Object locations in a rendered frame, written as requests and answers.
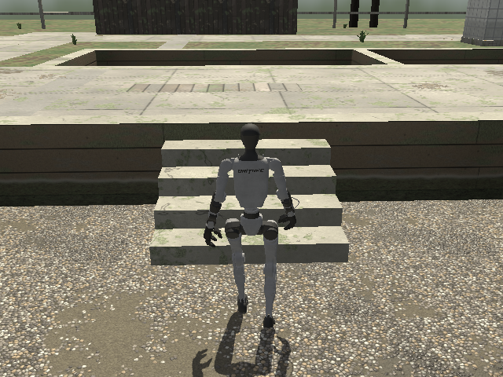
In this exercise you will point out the right robot thigh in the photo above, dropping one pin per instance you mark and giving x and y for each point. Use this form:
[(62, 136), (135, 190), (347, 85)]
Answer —
[(270, 238)]

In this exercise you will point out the right robot forearm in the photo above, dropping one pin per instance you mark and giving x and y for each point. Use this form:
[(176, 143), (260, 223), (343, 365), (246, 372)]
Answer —
[(288, 205)]

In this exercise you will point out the robot right upper arm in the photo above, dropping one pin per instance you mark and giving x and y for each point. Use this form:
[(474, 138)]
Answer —
[(279, 177)]

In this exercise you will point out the robot left foot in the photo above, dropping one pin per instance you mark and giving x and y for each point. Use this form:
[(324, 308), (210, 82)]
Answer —
[(242, 306)]

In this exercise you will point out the left robot forearm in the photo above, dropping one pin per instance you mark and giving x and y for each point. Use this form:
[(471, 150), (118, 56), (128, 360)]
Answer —
[(213, 212)]

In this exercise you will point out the robot right hand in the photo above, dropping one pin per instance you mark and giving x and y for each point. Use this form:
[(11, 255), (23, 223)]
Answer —
[(292, 220)]

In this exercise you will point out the robot left upper arm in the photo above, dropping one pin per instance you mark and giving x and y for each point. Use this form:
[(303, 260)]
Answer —
[(222, 179)]

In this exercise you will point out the robot left hand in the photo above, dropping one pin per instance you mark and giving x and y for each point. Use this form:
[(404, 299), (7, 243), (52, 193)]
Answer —
[(208, 235)]

